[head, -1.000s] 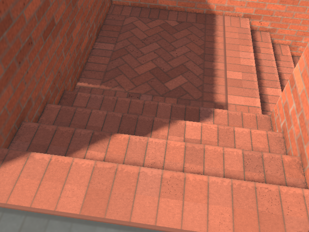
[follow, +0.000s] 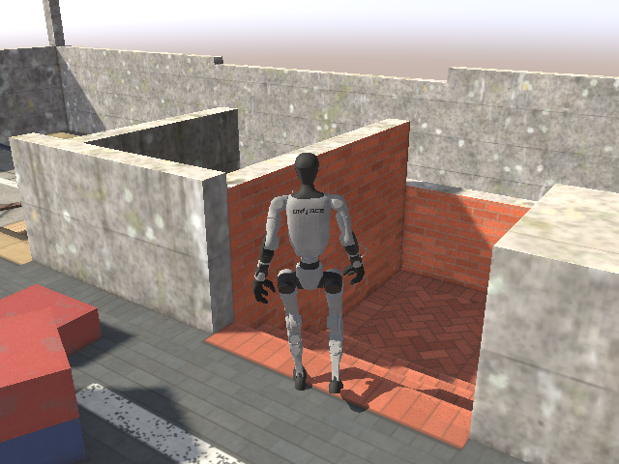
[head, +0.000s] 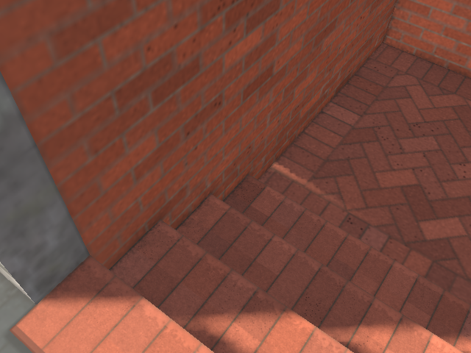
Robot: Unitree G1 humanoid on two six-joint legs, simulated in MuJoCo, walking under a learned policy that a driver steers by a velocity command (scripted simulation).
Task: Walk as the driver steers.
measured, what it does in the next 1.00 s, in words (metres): steps on the spot, turning right: right foot, then left foot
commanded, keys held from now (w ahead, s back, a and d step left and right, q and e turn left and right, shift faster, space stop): e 1.00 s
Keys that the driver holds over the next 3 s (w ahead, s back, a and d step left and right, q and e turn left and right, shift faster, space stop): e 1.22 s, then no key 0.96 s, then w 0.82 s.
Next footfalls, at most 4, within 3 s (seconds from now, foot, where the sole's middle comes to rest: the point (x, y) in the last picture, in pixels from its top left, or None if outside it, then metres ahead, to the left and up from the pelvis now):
0.42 right None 0.12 -0.10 -0.76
0.96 left None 0.17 0.08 -0.76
1.44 right None -0.01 -0.04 -0.76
1.72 left None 0.15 0.10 -0.76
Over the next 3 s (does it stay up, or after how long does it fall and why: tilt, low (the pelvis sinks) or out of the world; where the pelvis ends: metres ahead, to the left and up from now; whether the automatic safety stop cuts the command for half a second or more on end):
stays up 0.23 -0.12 -0.01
